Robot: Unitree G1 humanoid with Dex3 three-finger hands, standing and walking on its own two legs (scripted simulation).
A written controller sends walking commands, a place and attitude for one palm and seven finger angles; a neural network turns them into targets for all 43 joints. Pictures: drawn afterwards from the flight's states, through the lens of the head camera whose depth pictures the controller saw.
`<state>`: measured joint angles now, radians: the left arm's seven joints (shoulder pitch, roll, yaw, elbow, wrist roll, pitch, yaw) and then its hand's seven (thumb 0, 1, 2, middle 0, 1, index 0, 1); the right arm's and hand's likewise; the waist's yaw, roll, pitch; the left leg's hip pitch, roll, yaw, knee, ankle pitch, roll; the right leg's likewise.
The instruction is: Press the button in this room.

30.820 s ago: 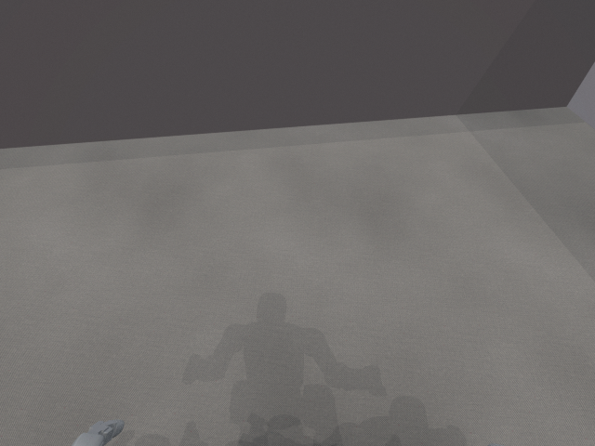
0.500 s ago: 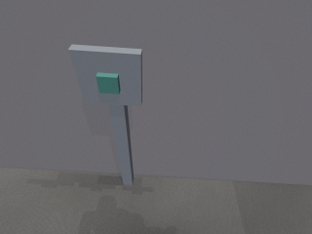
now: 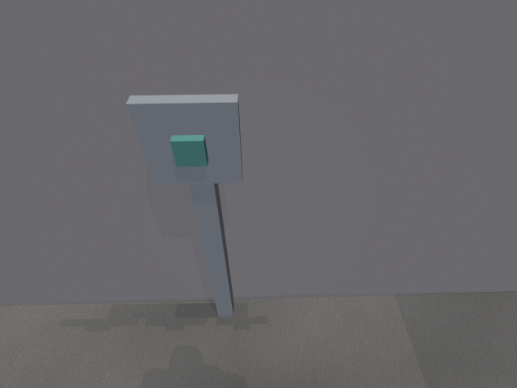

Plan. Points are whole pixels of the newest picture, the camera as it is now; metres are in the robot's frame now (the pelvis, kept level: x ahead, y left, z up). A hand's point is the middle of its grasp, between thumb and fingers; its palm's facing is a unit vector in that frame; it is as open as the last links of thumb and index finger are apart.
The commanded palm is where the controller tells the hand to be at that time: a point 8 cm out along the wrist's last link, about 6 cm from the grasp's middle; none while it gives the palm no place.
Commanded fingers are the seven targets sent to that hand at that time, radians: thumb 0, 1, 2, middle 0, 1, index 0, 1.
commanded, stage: come to a stop and stand still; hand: left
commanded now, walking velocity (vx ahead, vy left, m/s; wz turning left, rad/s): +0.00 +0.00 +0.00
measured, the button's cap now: (190, 150) +0.52 +0.16 +0.10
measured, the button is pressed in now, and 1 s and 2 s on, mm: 0 0 0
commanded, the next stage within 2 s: look again from close up in 0.58 s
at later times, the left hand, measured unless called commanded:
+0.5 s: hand out of the picture +0.04 +0.28 -0.17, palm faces +0.00 -0.96 -0.30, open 7.3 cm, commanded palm none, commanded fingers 0.00 0.90 0.90 -0.20 -0.30 -0.20 -0.30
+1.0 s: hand out of the picture +0.06 +0.25 -0.15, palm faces -0.05 -0.94 -0.32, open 7.3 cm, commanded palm none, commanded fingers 0.00 0.90 0.90 -0.20 -0.30 -0.20 -0.30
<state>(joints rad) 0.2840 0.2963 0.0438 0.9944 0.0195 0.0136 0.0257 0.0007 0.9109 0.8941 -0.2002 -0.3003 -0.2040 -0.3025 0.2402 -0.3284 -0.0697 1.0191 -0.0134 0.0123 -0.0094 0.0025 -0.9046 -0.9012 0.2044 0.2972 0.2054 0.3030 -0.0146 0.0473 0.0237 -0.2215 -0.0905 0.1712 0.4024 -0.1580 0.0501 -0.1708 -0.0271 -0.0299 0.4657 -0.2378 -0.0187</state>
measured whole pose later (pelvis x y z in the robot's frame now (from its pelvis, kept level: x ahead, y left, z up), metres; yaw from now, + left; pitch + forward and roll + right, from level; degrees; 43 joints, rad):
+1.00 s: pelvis +0.00 +0.02 +0.01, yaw -1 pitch -2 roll +0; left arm 0.17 0.31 -0.01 1.07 0.02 -0.01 0.01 0.00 0.91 0.89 -0.20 -0.30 -0.21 -0.30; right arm 0.12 -0.33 -0.02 1.11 -0.01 -0.01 0.01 0.00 -0.90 -0.90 0.21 0.30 0.21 0.30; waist 0.00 0.01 0.04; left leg -0.17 -0.02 0.00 0.37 -0.16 0.01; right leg -0.14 -0.02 0.00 0.39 -0.21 0.01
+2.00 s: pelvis -0.01 +0.00 -0.07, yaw +0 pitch +11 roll -3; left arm 0.45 0.25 0.23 -0.09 -0.33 -0.30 -0.36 0.01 0.90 0.90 -0.90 -1.06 -0.90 -1.07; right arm 0.19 -0.18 0.00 0.57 0.03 -0.23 -0.07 0.01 -0.90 -0.90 0.21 0.30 0.21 0.30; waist 0.02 0.03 -0.12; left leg -0.78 0.01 -0.07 1.08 -0.48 -0.01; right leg -0.70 0.02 -0.06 1.03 -0.51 -0.02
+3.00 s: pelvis +0.00 +0.00 -0.02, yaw +1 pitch +1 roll -1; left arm 0.27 0.28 0.25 -0.13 -0.32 -0.06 -0.24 0.01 0.90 0.90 -1.30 -1.50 -1.30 -1.50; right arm 0.27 -0.25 0.05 0.60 0.05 -0.28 -0.10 0.01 -0.90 -0.90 0.21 0.30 0.21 0.30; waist 0.03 0.06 -0.08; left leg -0.42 0.00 -0.05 0.74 -0.35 -0.01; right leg -0.35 0.01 -0.05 0.71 -0.39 -0.01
